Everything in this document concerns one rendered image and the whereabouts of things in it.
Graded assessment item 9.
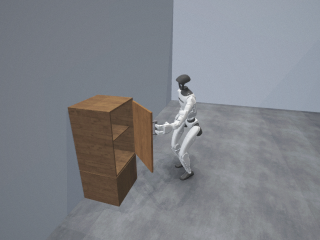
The handle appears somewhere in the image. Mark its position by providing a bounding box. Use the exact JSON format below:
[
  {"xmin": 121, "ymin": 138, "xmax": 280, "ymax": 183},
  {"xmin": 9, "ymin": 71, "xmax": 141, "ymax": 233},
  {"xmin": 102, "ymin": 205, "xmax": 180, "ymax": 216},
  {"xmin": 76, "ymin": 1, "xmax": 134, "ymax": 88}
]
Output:
[{"xmin": 152, "ymin": 120, "xmax": 158, "ymax": 135}]

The cupboard door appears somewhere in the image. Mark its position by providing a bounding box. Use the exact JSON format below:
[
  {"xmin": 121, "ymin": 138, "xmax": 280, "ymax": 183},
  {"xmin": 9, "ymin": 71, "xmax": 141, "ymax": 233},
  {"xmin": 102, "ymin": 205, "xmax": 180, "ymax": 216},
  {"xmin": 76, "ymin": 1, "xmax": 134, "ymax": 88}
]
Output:
[{"xmin": 132, "ymin": 100, "xmax": 154, "ymax": 173}]

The robot left upper arm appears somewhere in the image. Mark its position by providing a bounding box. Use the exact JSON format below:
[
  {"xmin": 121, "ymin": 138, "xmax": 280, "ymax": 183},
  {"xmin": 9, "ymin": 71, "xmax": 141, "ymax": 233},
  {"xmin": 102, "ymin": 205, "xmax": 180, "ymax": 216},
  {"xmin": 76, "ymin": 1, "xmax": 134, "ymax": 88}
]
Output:
[{"xmin": 179, "ymin": 96, "xmax": 196, "ymax": 116}]

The left robot forearm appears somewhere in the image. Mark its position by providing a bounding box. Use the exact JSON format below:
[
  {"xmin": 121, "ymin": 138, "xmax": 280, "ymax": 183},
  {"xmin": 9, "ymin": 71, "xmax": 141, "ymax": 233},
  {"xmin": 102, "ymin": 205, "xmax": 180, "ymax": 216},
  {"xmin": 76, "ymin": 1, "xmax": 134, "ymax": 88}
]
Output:
[{"xmin": 171, "ymin": 111, "xmax": 188, "ymax": 130}]

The left robot hand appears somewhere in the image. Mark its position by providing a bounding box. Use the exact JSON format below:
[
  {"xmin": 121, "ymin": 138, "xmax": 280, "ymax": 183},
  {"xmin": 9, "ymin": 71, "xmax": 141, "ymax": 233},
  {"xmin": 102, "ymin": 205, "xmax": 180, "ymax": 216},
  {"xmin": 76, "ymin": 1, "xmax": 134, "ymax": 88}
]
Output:
[{"xmin": 155, "ymin": 122, "xmax": 173, "ymax": 135}]

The robot right foot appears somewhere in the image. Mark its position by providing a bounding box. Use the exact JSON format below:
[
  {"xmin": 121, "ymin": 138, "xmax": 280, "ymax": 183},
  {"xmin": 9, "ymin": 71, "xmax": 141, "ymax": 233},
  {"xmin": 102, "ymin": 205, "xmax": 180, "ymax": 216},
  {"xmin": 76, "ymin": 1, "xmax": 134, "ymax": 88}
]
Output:
[{"xmin": 175, "ymin": 162, "xmax": 183, "ymax": 168}]

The left robot thigh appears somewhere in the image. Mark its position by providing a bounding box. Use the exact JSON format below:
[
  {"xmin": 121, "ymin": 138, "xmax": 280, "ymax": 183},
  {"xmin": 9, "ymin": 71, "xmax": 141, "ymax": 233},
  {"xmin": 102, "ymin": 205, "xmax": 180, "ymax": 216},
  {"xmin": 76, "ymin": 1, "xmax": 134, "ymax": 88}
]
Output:
[{"xmin": 178, "ymin": 124, "xmax": 203, "ymax": 159}]

